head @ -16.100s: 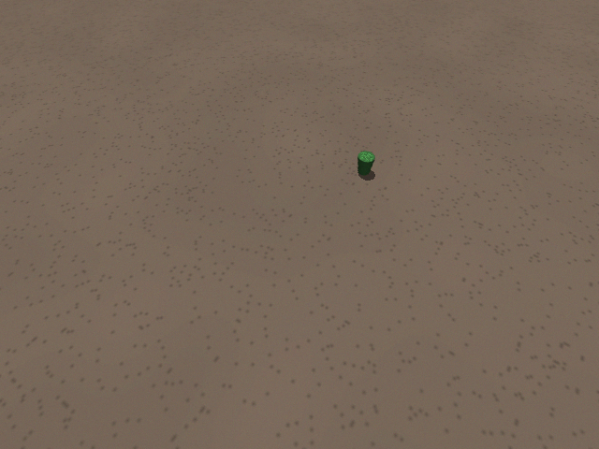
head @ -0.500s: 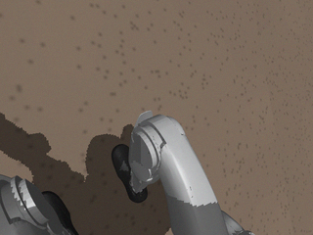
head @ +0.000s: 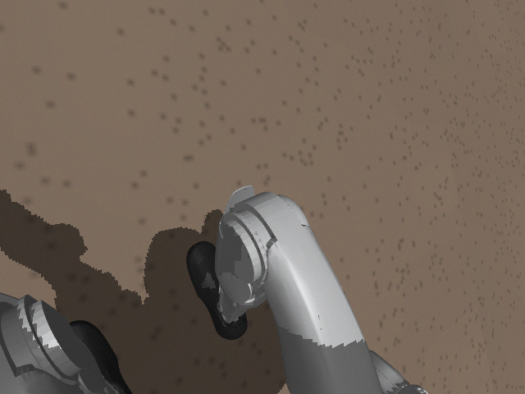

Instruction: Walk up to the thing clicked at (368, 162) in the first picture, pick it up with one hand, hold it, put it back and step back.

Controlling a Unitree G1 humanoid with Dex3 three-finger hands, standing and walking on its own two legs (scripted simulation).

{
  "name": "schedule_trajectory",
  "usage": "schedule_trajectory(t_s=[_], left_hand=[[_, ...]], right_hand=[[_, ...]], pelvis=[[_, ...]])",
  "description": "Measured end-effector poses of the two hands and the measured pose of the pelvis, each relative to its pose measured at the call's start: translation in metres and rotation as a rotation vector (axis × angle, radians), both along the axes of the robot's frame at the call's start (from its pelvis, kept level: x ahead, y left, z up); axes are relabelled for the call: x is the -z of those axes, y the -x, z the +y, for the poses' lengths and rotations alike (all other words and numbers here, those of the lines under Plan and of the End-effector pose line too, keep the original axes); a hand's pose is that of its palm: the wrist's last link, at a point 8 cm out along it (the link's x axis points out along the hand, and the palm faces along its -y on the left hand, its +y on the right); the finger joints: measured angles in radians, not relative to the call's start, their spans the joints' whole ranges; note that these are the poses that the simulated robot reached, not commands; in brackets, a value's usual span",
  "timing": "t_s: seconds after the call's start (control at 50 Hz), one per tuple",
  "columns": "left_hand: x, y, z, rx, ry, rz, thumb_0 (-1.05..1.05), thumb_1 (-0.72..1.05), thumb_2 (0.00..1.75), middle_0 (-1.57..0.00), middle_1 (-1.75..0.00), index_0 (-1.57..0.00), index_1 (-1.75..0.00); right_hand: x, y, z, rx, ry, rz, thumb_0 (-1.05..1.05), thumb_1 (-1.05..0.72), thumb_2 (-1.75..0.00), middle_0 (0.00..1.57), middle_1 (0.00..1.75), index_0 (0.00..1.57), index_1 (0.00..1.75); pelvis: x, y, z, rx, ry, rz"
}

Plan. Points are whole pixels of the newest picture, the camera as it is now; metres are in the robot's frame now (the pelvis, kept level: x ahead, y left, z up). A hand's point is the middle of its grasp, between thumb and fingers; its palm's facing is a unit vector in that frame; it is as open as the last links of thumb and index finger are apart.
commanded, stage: close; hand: left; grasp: from above
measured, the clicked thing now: out of the picture +0.54 +0.28 -0.26
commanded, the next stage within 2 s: settle in 0.20 s
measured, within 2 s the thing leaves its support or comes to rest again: leaves its support in 0.66 s
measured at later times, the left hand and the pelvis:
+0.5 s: hand out of the picture +0.52 +0.28 -0.23, palm faces -0.43 -0.14 -0.89, open 10.5 cm; pelvis +0.00 +0.00 +0.00, yaw +0 degrees
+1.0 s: hand out of the picture +0.52 +0.30 -0.15, palm faces -0.42 -0.10 -0.90, open 10.4 cm; pelvis +0.00 +0.00 +0.02, yaw +3 degrees
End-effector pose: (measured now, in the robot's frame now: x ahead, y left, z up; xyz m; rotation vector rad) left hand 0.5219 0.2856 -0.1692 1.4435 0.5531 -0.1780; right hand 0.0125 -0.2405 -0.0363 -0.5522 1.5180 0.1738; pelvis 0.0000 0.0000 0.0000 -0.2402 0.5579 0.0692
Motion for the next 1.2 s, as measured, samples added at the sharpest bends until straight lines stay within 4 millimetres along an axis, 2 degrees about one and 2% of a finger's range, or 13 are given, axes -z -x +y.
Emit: schedule_trajectory(t_s=[0.18,0.64,0.76,0.88,1.08,1.2], left_hand=[[-0.001,-0.001,0.001,0.002,0.001,0.0,0.01,-0.09,0.86,-0.52,-1.1,-0.38,-1.02],[-0.005,-0.004,0.008,-0.014,-0.008,-0.013,0.0,-0.13,0.88,-0.59,-1.03,-0.45,-1.03],[-0.021,-0.005,0.016,-0.018,-0.017,-0.029,0.0,-0.13,0.88,-0.59,-1.03,-0.46,-1.04],[-0.048,-0.005,0.021,-0.008,-0.033,-0.043,0.0,-0.13,0.88,-0.59,-1.03,-0.46,-1.06],[-0.094,0.0,0.015,0.019,-0.032,-0.006,0.0,-0.12,0.87,-0.59,-1.03,-0.46,-1.07],[-0.115,0.002,0.013,0.027,-0.03,0.004,0.0,-0.13,0.87,-0.6,-1.02,-0.47,-1.06]], right_hand=[[-0.001,0.001,0.0,-0.001,0.0,0.004,0.0,-0.91,-0.9,0.2,0.3,0.2,0.3],[-0.001,0.002,-0.003,0.024,0.011,0.021,0.0,-0.92,-0.9,0.2,0.3,0.2,0.3],[0.0,0.001,-0.009,0.049,0.014,0.038,0.0,-0.93,-0.9,0.2,0.3,0.2,0.3],[0.003,-0.005,-0.018,0.083,0.02,0.032,0.0,-0.92,-0.9,0.2,0.3,0.2,0.3],[0.0,-0.023,-0.03,0.114,0.053,-0.022,0.0,-0.92,-0.9,0.2,0.3,0.2,0.3],[-0.005,-0.024,-0.036,0.122,0.081,-0.049,0.0,-0.92,-0.9,0.2,0.3,0.2,0.3]], pelvis=[[0.0,0.0,0.0,0.0,-0.001,0.004],[-0.001,-0.002,-0.001,-0.002,-0.002,0.018],[-0.003,-0.004,-0.002,-0.009,-0.009,0.038],[-0.008,-0.006,-0.002,-0.02,-0.021,0.056],[-0.025,-0.001,-0.004,-0.038,-0.047,0.067],[-0.033,0.003,-0.007,-0.043,-0.058,0.062]])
